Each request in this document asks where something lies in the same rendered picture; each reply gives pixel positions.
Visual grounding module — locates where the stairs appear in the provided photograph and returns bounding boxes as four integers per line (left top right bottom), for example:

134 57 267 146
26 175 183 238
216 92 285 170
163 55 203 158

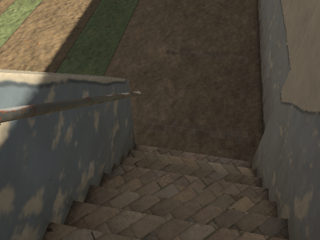
42 144 289 240

